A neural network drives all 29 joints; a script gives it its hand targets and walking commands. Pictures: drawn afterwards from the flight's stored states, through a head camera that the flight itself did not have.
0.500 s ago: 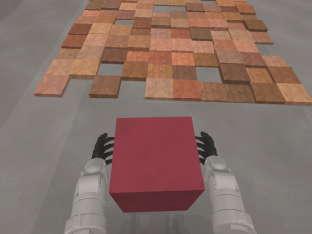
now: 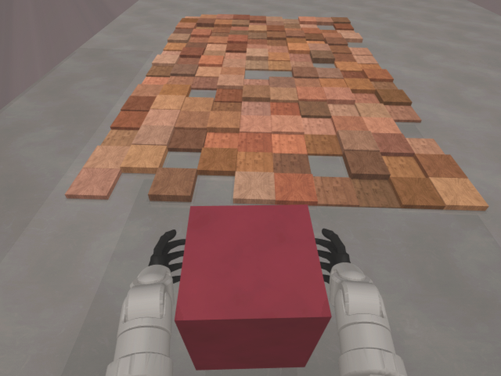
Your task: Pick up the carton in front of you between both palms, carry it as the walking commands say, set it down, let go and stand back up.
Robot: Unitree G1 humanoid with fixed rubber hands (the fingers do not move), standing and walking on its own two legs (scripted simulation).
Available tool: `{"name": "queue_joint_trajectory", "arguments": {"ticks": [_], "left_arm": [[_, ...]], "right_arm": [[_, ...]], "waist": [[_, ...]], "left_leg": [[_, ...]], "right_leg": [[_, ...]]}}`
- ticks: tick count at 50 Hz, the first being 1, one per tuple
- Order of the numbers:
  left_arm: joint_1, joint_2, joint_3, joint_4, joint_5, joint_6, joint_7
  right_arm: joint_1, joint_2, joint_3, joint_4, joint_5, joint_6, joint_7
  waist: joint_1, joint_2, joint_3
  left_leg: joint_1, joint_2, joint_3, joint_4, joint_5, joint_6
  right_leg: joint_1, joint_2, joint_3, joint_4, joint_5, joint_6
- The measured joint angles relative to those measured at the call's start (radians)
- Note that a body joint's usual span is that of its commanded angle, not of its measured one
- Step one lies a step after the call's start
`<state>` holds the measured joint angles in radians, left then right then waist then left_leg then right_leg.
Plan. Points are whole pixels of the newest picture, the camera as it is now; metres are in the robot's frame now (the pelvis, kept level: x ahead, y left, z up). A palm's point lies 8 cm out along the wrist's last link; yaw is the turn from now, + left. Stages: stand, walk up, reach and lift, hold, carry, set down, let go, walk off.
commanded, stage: reach and lift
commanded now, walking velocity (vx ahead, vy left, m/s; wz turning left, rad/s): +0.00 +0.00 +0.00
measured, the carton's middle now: (250, 290) +0.31 +0.00 -0.05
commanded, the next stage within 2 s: hold in 0.74 s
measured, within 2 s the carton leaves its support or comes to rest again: neither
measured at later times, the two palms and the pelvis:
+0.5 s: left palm (160, 265) +0.31 +0.15 +0.04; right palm (339, 262) +0.31 -0.15 +0.04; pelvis +0.02 +0.00 +0.01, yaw +0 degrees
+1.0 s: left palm (156, 266) +0.30 +0.15 +0.06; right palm (343, 263) +0.30 -0.15 +0.06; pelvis +0.01 +0.00 +0.01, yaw +0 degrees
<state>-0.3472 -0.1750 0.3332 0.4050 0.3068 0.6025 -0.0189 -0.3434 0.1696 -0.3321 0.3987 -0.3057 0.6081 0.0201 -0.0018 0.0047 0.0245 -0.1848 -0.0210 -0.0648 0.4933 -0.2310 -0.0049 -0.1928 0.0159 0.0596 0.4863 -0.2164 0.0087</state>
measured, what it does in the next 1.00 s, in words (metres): stands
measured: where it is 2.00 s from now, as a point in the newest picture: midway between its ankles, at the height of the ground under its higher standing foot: outside the picture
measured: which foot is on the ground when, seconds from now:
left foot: down 0.00-1.00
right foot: down 0.00-1.00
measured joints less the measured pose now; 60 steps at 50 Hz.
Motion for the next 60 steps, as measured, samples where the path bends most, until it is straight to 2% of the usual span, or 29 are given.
{"name": "queue_joint_trajectory", "arguments": {"ticks": [10,26,38,45,51,60], "left_arm": [[0.004,0.001,-0.01,-0.034,-0.006,0.007,-0.003],[0.071,0.019,-0.085,-0.104,-0.021,0.055,0.001],[0.088,0.024,-0.105,-0.141,-0.032,0.087,0.004],[0.125,0.031,-0.145,-0.223,-0.057,0.134,0.014],[0.105,0.027,-0.127,-0.201,-0.047,0.162,0.009],[0.068,0.019,-0.098,-0.182,-0.04,0.155,0.004]], "right_arm": [[0.003,0.004,0.007,-0.035,0.001,0.008,0.002],[0.071,-0.015,0.089,-0.104,0.025,0.055,-0.01],[0.089,-0.019,0.108,-0.14,0.036,0.086,-0.012],[0.123,-0.027,0.146,-0.22,0.058,0.132,-0.02],[0.101,-0.022,0.129,-0.196,0.045,0.16,-0.013],[0.067,-0.015,0.1,-0.179,0.039,0.154,-0.01]], "waist": [[0.0,0.0,0.016],[0.002,0.0,0.003],[0.001,-0.001,0.005],[0.001,-0.001,-0.002],[0.002,-0.001,0.01],[0.004,-0.001,0.027]], "left_leg": [[0.027,0.004,-0.002,-0.032,0.011,-0.002],[0.092,0.008,-0.003,-0.1,0.021,-0.003],[0.116,0.006,-0.001,-0.113,0.024,-0.001],[0.147,0.006,-0.001,-0.14,0.037,0.0],[0.158,0.006,-0.001,-0.13,0.036,-0.001],[0.136,0.006,-0.002,-0.101,0.033,-0.002]], "right_leg": [[0.027,0.002,-0.001,-0.032,0.011,-0.002],[0.092,0.002,-0.001,-0.1,0.021,-0.003],[0.116,-0.001,0.002,-0.113,0.025,-0.002],[0.147,-0.002,0.003,-0.139,0.037,-0.001],[0.157,-0.001,0.004,-0.13,0.038,-0.002],[0.135,0.001,0.003,-0.1,0.033,-0.003]]}}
